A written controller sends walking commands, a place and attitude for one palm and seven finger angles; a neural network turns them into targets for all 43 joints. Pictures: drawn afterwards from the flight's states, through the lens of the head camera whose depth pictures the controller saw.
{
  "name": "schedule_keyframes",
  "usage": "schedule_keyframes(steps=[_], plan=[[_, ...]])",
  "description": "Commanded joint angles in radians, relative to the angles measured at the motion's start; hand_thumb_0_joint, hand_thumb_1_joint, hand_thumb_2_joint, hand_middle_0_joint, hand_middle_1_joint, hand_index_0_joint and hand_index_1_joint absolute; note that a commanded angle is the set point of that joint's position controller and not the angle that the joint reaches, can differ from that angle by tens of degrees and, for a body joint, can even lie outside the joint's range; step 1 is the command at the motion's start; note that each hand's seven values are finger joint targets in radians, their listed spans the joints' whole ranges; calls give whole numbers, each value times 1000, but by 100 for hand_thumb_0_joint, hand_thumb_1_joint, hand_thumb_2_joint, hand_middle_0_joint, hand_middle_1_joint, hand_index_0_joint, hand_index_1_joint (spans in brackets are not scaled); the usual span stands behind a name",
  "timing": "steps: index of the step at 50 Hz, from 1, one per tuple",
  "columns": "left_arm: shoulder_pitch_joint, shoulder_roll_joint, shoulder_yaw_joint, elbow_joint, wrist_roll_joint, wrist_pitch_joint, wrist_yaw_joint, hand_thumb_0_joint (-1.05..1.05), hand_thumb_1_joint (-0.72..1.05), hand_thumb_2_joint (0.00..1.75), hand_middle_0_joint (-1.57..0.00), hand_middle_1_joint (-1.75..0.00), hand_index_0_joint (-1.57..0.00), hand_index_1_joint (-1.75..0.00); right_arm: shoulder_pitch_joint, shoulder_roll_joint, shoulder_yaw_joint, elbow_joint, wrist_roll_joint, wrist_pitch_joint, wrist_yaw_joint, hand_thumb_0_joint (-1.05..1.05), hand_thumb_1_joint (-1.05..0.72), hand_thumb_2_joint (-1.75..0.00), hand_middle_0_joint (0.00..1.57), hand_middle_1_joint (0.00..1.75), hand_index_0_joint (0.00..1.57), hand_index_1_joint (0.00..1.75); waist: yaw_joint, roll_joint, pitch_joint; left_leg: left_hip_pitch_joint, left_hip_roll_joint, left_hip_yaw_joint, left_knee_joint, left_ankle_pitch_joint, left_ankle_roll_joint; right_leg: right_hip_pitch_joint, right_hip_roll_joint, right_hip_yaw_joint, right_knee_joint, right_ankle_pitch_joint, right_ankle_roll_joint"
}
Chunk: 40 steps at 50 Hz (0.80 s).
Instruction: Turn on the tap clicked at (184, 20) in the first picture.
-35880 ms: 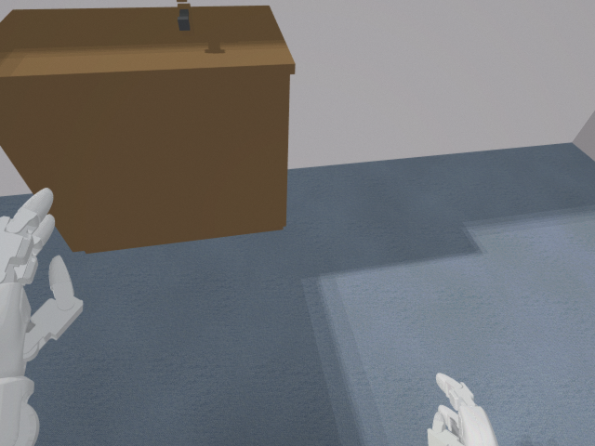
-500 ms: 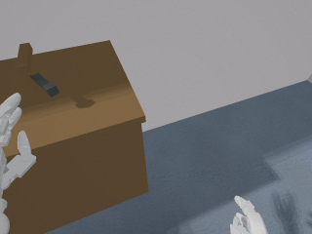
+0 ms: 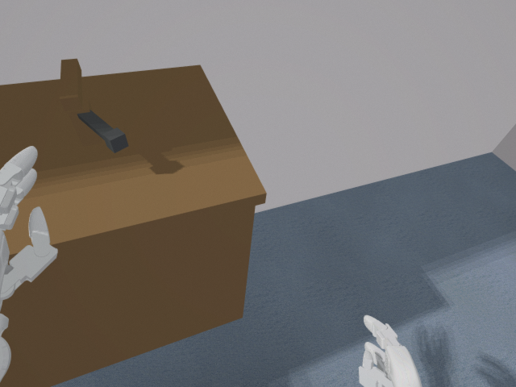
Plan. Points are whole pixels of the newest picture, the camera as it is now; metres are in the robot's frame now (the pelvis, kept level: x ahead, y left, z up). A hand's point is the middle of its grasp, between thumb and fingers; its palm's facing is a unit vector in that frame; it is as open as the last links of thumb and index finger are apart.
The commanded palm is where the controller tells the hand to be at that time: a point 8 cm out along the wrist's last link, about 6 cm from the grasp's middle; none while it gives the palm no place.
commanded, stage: shuffle to correct the standing spot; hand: left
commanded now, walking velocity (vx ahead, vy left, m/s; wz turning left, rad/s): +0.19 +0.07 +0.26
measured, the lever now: (115, 140) +0.47 +0.30 +0.11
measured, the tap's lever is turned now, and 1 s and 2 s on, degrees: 27 27 27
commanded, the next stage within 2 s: come to a stop and stand still in 0.92 s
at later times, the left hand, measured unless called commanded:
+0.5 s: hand (60, 204) +0.27 +0.27 +0.17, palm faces +0.41 -0.83 -0.37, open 7.4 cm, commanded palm +0.21 +0.31 +0.17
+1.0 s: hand (76, 197) +0.30 +0.27 +0.16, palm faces +0.43 -0.80 -0.41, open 7.4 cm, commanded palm +0.25 +0.29 +0.17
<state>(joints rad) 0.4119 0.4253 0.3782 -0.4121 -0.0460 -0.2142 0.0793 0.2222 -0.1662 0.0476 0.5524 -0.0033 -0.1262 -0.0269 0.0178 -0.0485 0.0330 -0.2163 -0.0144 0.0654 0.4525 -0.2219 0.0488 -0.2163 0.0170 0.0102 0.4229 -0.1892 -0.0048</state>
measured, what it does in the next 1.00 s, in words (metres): walks ahead: right foot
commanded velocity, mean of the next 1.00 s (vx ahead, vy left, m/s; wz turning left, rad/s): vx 0.19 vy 0.06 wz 0.01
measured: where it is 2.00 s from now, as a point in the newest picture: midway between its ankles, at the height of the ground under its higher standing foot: outside the picture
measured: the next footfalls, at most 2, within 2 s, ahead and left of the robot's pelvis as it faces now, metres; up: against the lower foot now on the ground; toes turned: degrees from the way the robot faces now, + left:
right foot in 0.82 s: +0.19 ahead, -0.06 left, +0.00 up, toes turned +3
left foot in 1.18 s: +0.21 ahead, +0.17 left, +0.00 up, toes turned +6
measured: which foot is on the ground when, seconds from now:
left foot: down 0.00-0.82, up 0.84-1.00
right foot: down 0.00-0.60, up 0.62-0.80, down 0.82-1.00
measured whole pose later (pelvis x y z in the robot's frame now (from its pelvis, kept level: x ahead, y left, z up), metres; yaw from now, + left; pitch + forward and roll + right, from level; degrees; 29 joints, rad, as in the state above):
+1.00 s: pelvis +0.10 +0.01 -0.01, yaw +2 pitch -2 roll +1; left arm 0.48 0.36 0.39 -0.45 -0.05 -0.21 0.09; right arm 0.24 -0.22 0.00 0.61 0.00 -0.03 -0.01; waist 0.02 -0.02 0.05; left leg -0.50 0.03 0.01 1.11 -0.35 0.01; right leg -0.28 0.01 -0.11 0.53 -0.22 -0.08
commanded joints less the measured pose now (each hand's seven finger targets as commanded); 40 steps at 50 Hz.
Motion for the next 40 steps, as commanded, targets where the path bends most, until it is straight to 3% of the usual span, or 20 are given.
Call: schedule_keyframes(steps=[1,5,10,11,16,18,21,24,26,27,28,29,30,31,32,34,36,38,39,40], plan=[[-165,65,42,-205,3,-66,19,0,90,90,-20,-30,-20,-30,-110,-156,-69,-152,1,-68,-2,0,-90,-90,20,30,20,30,3,170,-98,-75,128,-171,-197,-289,26,64,-22,-13,11,-117,-10],[-146,35,-11,-191,24,-49,24,0,90,90,-20,-30,-20,-30,-85,-166,-76,-131,5,-69,8,0,-90,-90,20,30,20,30,1,130,-79,-79,122,-191,-157,-270,35,32,-22,-21,22,-117,-16],[-201,92,41,-220,30,-58,38,0,90,90,-20,-30,-20,-30,-85,-170,-78,-119,2,-61,4,0,-90,-90,20,30,20,30,-5,122,-85,-51,103,-189,-84,-88,21,25,-35,-12,75,-20,-34],[-235,134,76,-266,29,-63,43,0,90,90,-20,-30,-20,-30,-93,-166,-77,-118,3,-58,0,0,-90,-90,20,30,20,30,-7,140,-103,-16,106,-189,-73,-27,15,17,-35,-20,107,12,-34],[-178,139,102,-303,16,-74,43,0,90,90,-20,-30,-20,-30,-90,-162,-79,-131,5,-52,8,0,-90,-90,20,30,20,30,-7,200,-160,87,118,-173,32,360,-9,10,-26,-55,172,115,-41],[-125,124,96,-296,11,-73,41,0,90,90,-20,-30,-20,-30,-76,-162,-84,-134,9,-46,18,0,-90,-90,20,30,20,30,-8,183,-177,99,116,-156,76,460,-18,29,-25,-60,165,131,-46],[-46,100,94,-241,0,-63,39,0,90,90,-20,-30,-20,-30,-72,-160,-88,-135,16,-30,23,0,-90,-90,20,30,20,30,-4,111,-179,5,86,-109,153,425,-33,117,-57,-10,145,244,-73],[-47,102,98,-224,-9,-55,41,0,90,90,-20,-30,-20,-30,-64,-166,-97,-136,24,-8,21,0,-90,-90,20,30,20,30,-9,-17,-165,-94,32,-50,275,286,-41,148,-139,117,139,295,-131],[-76,127,120,-256,-12,-54,47,0,90,90,-20,-30,-20,-30,-72,-166,-99,-134,26,2,16,0,-90,-90,20,30,20,30,-14,1,-150,-94,18,-40,258,229,-45,125,-170,149,168,309,-145],[-87,124,114,-266,-13,-53,47,0,90,90,-20,-30,-20,-30,-69,-165,-94,-133,25,8,14,0,-90,-90,20,30,20,30,-25,53,-139,-37,30,-63,191,221,-38,55,-147,114,220,256,-120],[-102,137,126,-292,-15,-53,47,0,90,90,-20,-30,-20,-30,-71,-166,-92,-137,25,14,11,0,-90,-90,20,30,20,30,-34,144,-138,59,76,-137,101,281,-15,-48,-78,27,309,183,-68],[-102,133,119,-308,-13,-53,46,0,90,90,-20,-30,-20,-30,-79,-170,-90,-143,25,15,7,0,-90,-90,20,30,20,30,-41,271,-122,146,156,-273,4,357,14,-172,-3,-66,413,1,-15],[-126,131,107,-334,-8,-53,44,0,90,90,-20,-30,-20,-30,-74,-163,-90,-151,14,9,11,0,-90,-90,20,30,20,30,-51,319,-89,253,225,-390,-49,510,51,-317,23,-74,486,-243,-6],[-165,141,107,-377,2,-58,47,0,90,90,-20,-30,-20,-30,-73,-155,-89,-151,5,0,15,0,-90,-90,20,30,20,30,-54,309,-92,402,245,-420,-28,704,52,-437,22,-76,540,-317,-17],[-154,137,102,-359,8,-52,48,0,90,90,-20,-30,-20,-30,-63,-163,-94,-139,-10,-2,21,0,-90,-90,20,30,20,30,-58,276,-95,432,255,-419,-13,736,44,-475,9,-68,570,-314,-21],[-116,121,94,-349,8,-38,50,0,90,90,-20,-30,-20,-30,-64,-170,-102,-147,-4,-1,27,0,-90,-90,20,30,20,30,-45,233,-72,340,241,-335,-12,638,63,-414,-15,-73,503,-260,-25],[-77,123,103,-344,2,-36,53,0,90,90,-20,-30,-20,-30,-84,-164,-93,-153,6,-5,20,0,-90,-90,20,30,20,30,-26,225,-75,215,206,-233,-10,564,61,-253,-20,-102,352,-179,-28],[-17,123,119,-300,1,-40,55,0,90,90,-20,-30,-20,-30,-96,-165,-88,-155,9,-3,15,0,-90,-90,20,30,20,30,-1,213,-97,3,165,-145,54,505,28,42,10,-154,172,-55,-35],[13,133,139,-265,-1,-43,56,0,90,90,-20,-30,-20,-30,-108,-168,-87,-154,11,0,10,0,-90,-90,20,30,20,30,18,186,-125,-118,149,-121,148,427,23,219,6,-144,87,35,-40],[33,144,151,-238,-2,-45,57,0,90,90,-20,-30,-20,-30,-110,-160,-89,-151,16,3,6,0,-90,-90,20,30,20,30,34,52,-175,-249,102,-72,349,284,19,387,-64,-45,42,58,-73]])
